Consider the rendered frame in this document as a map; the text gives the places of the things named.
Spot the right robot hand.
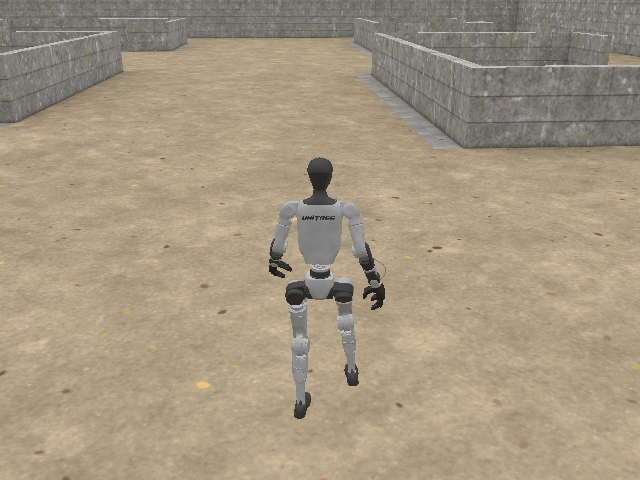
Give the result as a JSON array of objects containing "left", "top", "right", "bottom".
[{"left": 363, "top": 283, "right": 385, "bottom": 310}]

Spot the robot right upper arm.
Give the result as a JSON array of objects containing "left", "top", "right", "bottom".
[{"left": 340, "top": 201, "right": 368, "bottom": 258}]

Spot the robot torso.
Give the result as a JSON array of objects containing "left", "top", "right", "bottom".
[{"left": 296, "top": 196, "right": 343, "bottom": 300}]

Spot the robot right forearm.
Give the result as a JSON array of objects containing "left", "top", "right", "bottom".
[{"left": 359, "top": 242, "right": 382, "bottom": 288}]

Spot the left robot shin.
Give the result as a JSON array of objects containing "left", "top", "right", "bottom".
[{"left": 291, "top": 338, "right": 308, "bottom": 405}]

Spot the robot left forearm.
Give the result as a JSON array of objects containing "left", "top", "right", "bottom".
[{"left": 269, "top": 238, "right": 283, "bottom": 267}]

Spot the robot left upper arm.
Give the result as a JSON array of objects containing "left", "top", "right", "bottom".
[{"left": 272, "top": 201, "right": 300, "bottom": 254}]

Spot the left robot hand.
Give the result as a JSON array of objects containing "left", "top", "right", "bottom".
[{"left": 269, "top": 261, "right": 292, "bottom": 278}]

